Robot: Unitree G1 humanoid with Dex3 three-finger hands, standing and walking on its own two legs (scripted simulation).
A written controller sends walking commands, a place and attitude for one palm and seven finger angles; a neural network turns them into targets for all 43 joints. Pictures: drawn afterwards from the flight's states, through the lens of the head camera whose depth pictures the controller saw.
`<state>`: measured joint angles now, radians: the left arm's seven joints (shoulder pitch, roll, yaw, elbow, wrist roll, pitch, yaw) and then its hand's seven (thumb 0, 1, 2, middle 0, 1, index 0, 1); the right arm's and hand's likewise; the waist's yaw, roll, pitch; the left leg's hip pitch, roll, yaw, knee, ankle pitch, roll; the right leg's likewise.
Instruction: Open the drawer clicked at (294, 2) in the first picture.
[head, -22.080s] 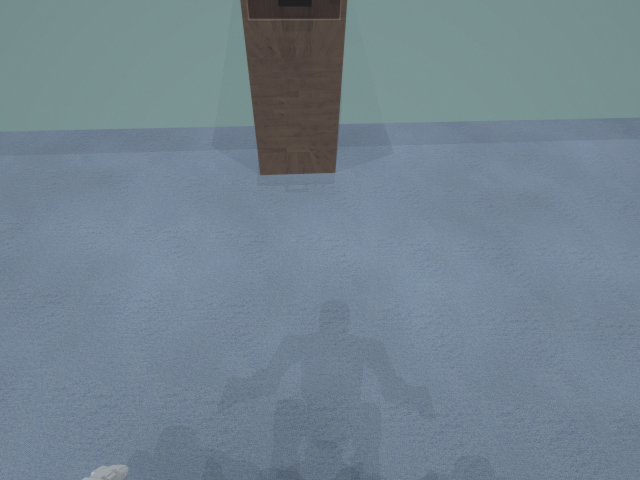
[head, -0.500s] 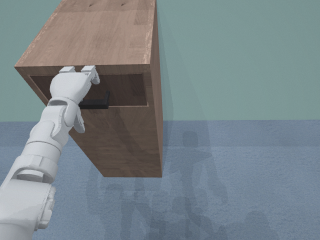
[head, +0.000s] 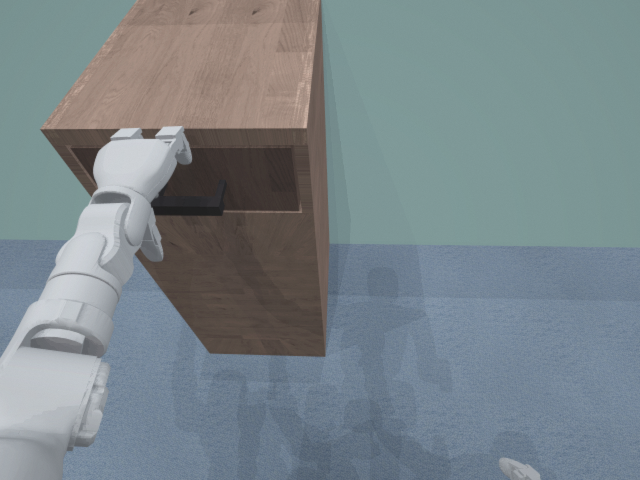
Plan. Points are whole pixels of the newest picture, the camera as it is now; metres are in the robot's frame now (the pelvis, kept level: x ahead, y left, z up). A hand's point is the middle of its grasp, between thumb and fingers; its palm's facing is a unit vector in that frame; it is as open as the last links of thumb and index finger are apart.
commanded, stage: re-aim the fingers above the handle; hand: left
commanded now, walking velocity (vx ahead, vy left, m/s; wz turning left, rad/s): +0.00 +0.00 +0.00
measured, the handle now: (188, 195) +0.51 +0.22 +0.03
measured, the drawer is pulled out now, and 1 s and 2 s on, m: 0.00 0.00 0.00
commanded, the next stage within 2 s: lower the fingers behind the handle in 0.96 s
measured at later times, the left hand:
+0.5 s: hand (156, 195) +0.46 +0.24 +0.09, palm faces -0.03 +0.00 -1.00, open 13.9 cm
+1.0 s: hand (174, 200) +0.45 +0.21 +0.09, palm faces -0.03 -0.01 -1.00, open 13.9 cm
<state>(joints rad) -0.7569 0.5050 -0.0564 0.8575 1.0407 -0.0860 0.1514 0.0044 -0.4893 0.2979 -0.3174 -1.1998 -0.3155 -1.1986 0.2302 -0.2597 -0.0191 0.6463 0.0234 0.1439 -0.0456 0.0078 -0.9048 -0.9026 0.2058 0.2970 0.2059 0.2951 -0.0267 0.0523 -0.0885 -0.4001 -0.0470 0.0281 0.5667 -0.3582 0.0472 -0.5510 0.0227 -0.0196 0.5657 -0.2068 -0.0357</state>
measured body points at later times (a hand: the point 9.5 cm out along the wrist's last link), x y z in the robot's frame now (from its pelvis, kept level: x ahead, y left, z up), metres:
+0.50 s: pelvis +0.01 +0.01 +0.00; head +0.07 -0.02 +0.45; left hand +0.45 +0.23 +0.15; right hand +0.08 -0.26 -0.14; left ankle -0.06 +0.09 -0.73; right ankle +0.04 -0.10 -0.73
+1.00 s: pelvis +0.00 +0.00 +0.00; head +0.06 -0.02 +0.45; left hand +0.45 +0.21 +0.15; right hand +0.11 -0.26 -0.14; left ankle -0.05 +0.09 -0.73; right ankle +0.04 -0.10 -0.73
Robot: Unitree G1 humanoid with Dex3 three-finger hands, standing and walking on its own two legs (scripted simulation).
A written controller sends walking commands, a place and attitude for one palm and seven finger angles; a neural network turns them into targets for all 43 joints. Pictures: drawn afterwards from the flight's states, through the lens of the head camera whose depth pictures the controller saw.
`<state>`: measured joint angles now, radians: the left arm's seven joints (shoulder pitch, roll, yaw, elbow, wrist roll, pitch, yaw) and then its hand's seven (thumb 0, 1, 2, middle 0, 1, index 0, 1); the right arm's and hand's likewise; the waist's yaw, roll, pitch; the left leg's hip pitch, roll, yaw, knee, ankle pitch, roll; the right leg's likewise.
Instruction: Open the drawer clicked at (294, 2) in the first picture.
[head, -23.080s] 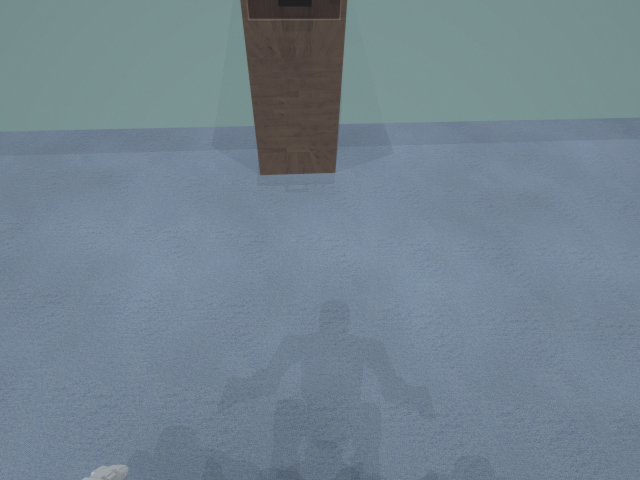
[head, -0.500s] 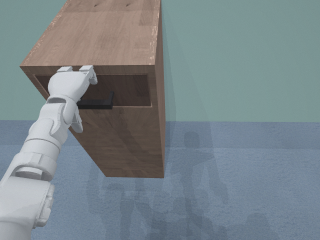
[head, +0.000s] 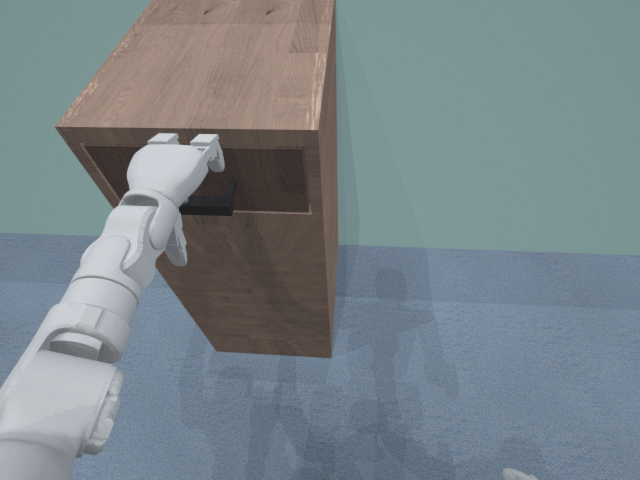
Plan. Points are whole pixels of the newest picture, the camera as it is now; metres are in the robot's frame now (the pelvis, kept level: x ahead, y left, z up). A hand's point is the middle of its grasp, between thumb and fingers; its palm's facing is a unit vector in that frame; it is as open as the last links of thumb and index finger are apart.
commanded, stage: lower the fingers behind the handle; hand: left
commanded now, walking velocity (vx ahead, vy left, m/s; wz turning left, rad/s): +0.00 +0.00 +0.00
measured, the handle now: (198, 195) +0.51 +0.21 +0.03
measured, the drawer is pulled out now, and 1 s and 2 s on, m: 0.00 0.00 0.00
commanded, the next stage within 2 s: lift the fingers back up to retry in 1.66 s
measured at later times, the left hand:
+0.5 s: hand (171, 213) +0.44 +0.23 +0.07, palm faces +0.00 +0.00 -1.00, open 13.8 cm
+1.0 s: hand (182, 212) +0.47 +0.22 +0.04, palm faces +0.00 -0.02 -1.00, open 13.7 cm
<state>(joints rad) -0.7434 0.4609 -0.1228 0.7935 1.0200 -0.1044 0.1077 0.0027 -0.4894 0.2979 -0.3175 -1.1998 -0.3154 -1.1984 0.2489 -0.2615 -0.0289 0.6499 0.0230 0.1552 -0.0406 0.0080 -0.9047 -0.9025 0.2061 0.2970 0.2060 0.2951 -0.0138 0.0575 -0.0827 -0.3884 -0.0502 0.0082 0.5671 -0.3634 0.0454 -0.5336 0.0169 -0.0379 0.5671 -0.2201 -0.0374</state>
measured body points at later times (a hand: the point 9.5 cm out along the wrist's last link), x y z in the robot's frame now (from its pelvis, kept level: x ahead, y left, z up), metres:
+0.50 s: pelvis -0.01 +0.00 -0.01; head +0.06 -0.02 +0.44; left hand +0.44 +0.22 +0.12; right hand +0.07 -0.28 -0.14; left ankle -0.06 +0.09 -0.73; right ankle +0.03 -0.10 -0.73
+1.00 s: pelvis -0.01 +0.01 -0.01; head +0.08 +0.00 +0.43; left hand +0.46 +0.22 +0.10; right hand +0.03 -0.26 -0.15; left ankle -0.06 +0.09 -0.73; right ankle +0.03 -0.10 -0.73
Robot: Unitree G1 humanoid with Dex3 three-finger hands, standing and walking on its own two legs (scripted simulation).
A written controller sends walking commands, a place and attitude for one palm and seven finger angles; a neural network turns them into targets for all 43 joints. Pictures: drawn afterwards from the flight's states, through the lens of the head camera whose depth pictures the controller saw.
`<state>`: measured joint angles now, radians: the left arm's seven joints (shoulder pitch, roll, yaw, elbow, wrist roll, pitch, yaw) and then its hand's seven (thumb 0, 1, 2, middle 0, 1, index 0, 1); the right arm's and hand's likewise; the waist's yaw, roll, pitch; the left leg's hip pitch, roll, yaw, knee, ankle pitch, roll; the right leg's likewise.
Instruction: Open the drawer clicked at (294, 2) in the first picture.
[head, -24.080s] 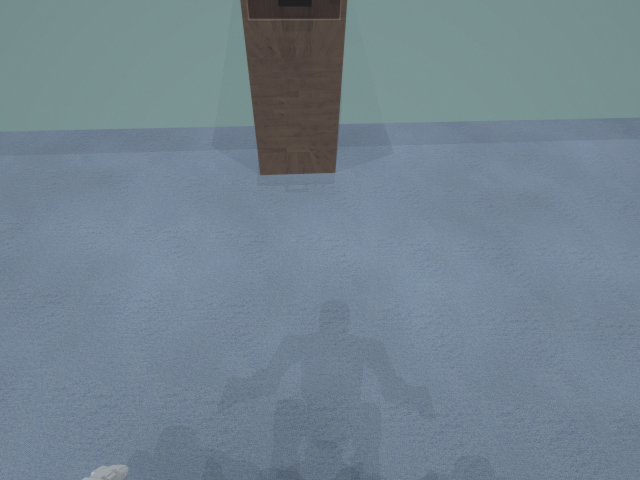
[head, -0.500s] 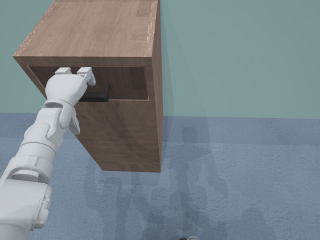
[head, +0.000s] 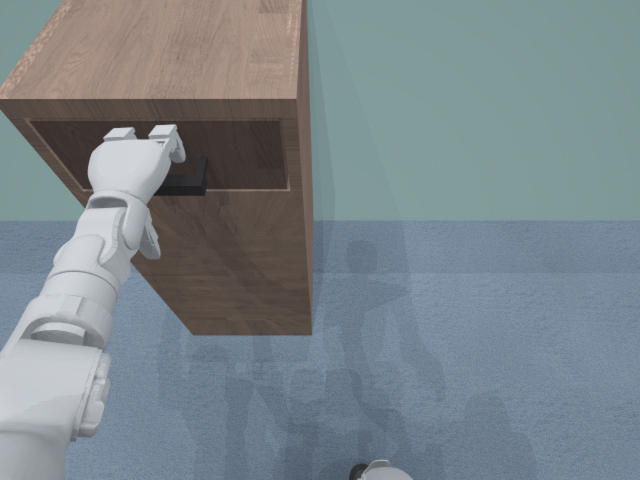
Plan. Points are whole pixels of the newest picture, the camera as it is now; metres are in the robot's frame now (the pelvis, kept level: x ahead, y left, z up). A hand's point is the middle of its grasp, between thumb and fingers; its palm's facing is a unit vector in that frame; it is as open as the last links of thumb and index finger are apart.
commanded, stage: lower the fingers behind the handle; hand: left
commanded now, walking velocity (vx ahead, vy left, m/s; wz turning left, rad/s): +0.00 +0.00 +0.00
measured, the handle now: (166, 174) +0.52 +0.22 +0.05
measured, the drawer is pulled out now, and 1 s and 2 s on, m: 0.00 0.00 0.00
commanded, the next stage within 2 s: lift the fingers back up to retry in 0.66 s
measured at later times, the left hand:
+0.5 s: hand (150, 198) +0.47 +0.23 +0.05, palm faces -0.01 +0.01 -1.00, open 13.8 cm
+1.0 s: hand (149, 197) +0.46 +0.23 +0.06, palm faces -0.03 +0.00 -1.00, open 13.8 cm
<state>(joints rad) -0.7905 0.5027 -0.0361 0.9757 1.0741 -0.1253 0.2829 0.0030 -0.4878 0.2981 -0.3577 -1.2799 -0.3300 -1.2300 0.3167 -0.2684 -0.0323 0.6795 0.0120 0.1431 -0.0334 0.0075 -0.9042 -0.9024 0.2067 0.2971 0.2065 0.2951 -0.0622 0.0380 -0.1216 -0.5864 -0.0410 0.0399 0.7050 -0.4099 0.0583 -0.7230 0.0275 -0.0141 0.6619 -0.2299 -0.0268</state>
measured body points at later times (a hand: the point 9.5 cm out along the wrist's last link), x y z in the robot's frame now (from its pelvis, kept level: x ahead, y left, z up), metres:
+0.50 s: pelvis -0.01 +0.00 -0.01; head +0.08 -0.01 +0.43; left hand +0.46 +0.23 +0.11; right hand +0.04 -0.27 -0.14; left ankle -0.05 +0.08 -0.71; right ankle +0.04 -0.10 -0.71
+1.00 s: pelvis +0.00 +0.00 +0.00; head +0.08 -0.01 +0.44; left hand +0.46 +0.23 +0.11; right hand +0.05 -0.27 -0.13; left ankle -0.05 +0.08 -0.71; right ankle +0.04 -0.10 -0.71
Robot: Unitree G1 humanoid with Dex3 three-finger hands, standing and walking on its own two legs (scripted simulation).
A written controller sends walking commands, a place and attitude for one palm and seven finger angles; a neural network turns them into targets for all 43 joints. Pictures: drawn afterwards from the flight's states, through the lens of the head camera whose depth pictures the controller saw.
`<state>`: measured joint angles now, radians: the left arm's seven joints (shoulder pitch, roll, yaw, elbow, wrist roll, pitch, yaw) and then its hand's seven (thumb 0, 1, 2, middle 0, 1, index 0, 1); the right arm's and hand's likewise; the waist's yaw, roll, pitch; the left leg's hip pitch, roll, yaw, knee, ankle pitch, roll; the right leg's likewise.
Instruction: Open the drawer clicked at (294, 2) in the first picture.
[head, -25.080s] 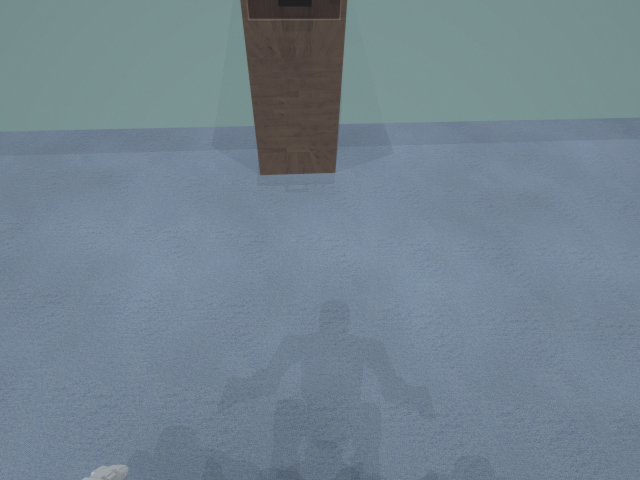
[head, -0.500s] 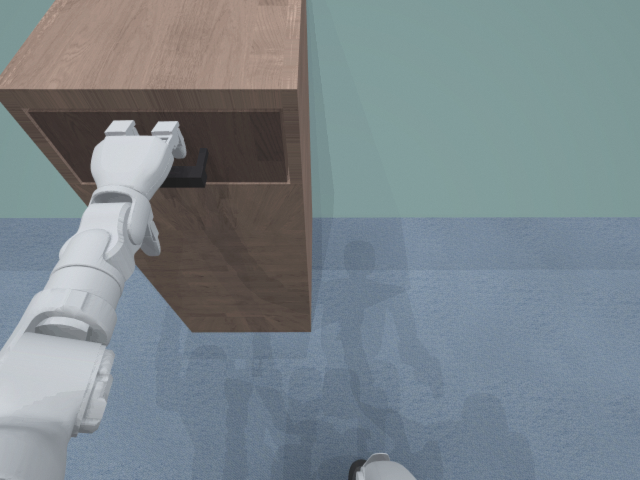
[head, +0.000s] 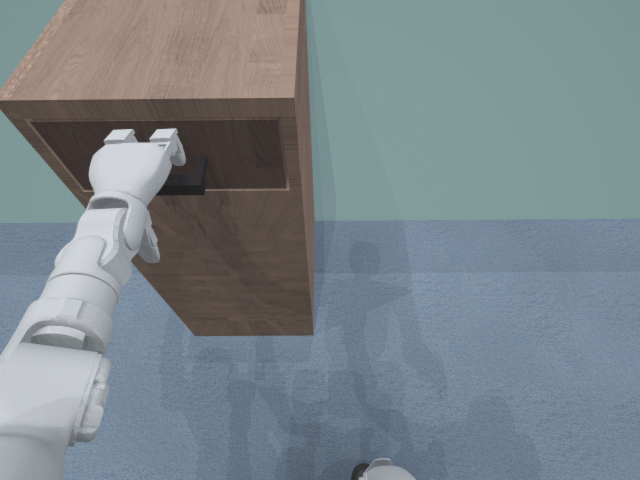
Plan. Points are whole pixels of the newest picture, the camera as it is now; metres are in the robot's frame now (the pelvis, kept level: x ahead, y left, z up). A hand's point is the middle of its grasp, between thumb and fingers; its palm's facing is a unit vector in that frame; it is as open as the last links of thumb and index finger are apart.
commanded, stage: lift the fingers back up to retry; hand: left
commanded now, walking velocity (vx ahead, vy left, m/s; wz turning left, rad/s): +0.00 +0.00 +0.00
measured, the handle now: (166, 173) +0.52 +0.22 +0.05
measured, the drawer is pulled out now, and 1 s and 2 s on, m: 0.00 0.00 0.00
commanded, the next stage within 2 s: re-aim the fingers above the handle in 0.54 s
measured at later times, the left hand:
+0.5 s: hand (126, 170) +0.46 +0.23 +0.11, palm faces -0.02 -0.01 -1.00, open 13.8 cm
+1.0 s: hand (130, 176) +0.46 +0.23 +0.11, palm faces -0.02 -0.01 -1.00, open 13.9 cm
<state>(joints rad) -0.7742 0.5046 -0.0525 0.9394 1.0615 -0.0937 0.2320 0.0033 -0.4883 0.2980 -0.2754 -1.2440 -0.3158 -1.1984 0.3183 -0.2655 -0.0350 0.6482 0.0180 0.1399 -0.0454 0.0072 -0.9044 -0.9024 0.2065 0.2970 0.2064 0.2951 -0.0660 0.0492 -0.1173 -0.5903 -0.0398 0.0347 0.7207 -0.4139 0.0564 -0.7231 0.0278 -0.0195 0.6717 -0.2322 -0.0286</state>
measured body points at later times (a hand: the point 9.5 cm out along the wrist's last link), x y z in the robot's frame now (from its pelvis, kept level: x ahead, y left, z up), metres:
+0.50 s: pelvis +0.02 +0.00 +0.02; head +0.08 -0.03 +0.46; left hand +0.46 +0.23 +0.17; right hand +0.13 -0.26 -0.12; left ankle -0.05 +0.08 -0.71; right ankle +0.05 -0.10 -0.71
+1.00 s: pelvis +0.01 +0.00 +0.02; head +0.07 -0.02 +0.46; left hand +0.45 +0.23 +0.16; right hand +0.10 -0.26 -0.12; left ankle -0.05 +0.08 -0.71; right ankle +0.05 -0.10 -0.71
